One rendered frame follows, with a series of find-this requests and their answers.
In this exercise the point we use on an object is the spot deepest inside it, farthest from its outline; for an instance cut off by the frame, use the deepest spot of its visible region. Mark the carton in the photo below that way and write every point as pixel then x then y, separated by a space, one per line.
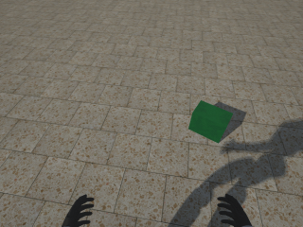
pixel 209 121

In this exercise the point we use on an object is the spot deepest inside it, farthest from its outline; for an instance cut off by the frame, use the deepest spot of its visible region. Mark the left robot hand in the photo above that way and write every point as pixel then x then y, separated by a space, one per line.
pixel 74 214

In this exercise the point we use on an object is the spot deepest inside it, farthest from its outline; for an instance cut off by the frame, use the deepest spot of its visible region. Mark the right robot hand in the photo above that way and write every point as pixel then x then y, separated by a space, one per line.
pixel 237 213

